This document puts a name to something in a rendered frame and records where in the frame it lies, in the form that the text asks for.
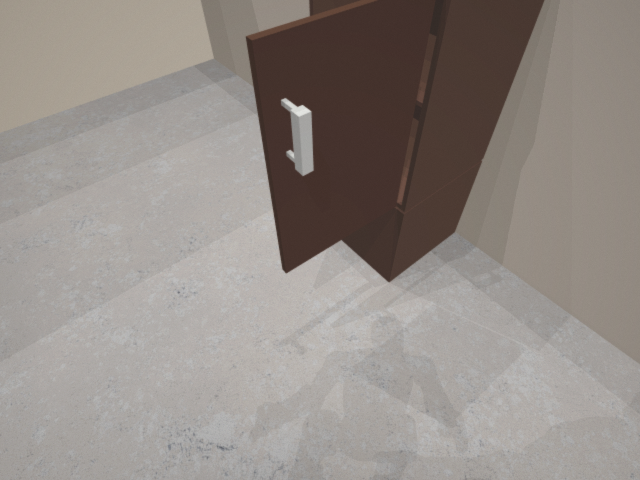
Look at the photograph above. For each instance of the handle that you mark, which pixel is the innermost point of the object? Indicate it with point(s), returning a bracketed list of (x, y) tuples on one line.
[(301, 122)]

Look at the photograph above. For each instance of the cupboard door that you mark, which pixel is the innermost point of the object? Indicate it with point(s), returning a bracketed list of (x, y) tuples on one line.
[(357, 68)]

